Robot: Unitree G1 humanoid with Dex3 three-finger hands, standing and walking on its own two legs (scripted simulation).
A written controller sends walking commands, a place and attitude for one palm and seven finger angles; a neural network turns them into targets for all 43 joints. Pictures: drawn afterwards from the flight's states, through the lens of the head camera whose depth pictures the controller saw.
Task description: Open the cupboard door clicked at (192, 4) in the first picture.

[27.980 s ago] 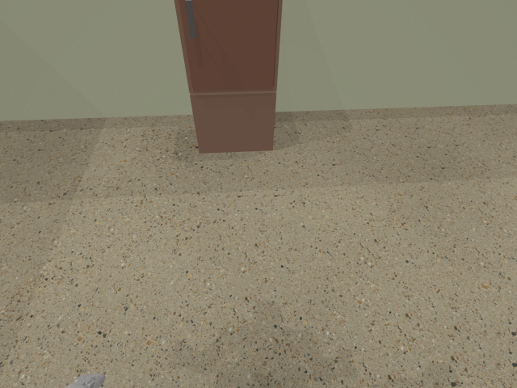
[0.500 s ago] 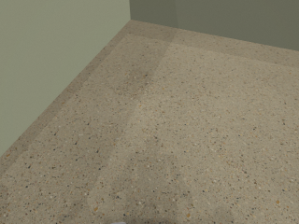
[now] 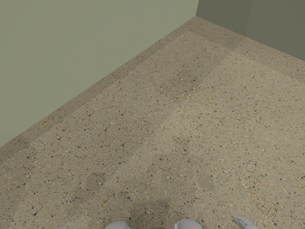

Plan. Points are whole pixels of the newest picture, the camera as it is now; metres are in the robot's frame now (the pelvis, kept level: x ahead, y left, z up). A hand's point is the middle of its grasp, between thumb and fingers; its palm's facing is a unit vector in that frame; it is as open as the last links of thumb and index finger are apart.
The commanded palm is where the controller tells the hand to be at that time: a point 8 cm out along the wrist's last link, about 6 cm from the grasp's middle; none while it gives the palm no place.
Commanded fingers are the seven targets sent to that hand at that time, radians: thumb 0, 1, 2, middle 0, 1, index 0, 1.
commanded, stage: turn to face it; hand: left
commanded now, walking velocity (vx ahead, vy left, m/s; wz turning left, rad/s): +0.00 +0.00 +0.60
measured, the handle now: out of the picture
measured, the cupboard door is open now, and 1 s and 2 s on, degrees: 41 41 41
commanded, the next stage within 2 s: none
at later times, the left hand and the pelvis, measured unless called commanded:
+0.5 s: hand out of the picture +0.01 +0.14 -0.16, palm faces +0.35 -0.91 -0.21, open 7.3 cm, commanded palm none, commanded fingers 0.00 0.90 0.90 -0.20 -0.30 -0.20 -0.30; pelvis +0.02 -0.06 +0.01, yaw +20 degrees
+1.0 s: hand out of the picture -0.01 +0.10 -0.14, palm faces +0.59 -0.76 -0.27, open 7.4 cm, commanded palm none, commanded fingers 0.00 0.90 0.90 -0.20 -0.30 -0.20 -0.30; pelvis +0.04 -0.11 +0.01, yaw +38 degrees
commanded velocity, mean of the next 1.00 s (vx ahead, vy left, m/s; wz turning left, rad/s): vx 0.00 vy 0.00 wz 0.60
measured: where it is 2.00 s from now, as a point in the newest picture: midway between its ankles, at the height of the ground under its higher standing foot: outside the picture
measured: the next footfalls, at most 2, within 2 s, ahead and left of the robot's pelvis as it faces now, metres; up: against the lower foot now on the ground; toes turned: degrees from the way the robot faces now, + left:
right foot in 0.18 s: +0.08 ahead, -0.17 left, +0.00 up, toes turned +5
left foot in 0.52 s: +0.02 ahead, +0.07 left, +0.00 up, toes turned +26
